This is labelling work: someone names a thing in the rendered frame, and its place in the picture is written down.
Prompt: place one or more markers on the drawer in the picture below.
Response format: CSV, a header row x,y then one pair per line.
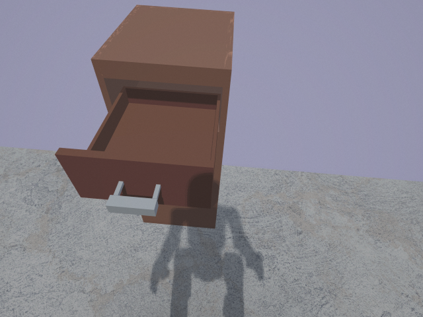
x,y
151,136

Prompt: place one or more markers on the cabinet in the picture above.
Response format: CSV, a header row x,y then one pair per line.
x,y
173,49

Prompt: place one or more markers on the handle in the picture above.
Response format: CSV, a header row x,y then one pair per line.
x,y
133,205

